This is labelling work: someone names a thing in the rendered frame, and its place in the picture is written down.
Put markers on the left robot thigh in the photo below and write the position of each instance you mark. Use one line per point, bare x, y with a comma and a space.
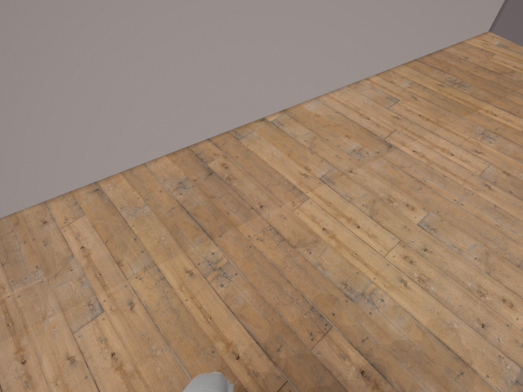
209, 382

